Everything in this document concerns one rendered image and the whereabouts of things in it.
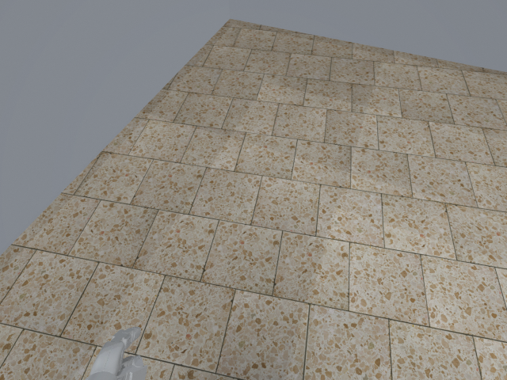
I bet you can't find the left robot hand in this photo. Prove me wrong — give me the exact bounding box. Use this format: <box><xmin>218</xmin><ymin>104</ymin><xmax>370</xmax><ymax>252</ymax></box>
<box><xmin>90</xmin><ymin>327</ymin><xmax>147</xmax><ymax>380</ymax></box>

